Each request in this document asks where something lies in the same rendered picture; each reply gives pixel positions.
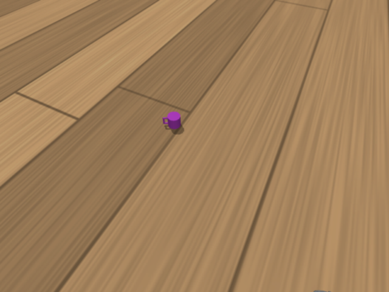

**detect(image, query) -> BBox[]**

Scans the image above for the mug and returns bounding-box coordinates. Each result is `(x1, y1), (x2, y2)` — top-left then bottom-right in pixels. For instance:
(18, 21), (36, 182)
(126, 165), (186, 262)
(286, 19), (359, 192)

(163, 111), (181, 129)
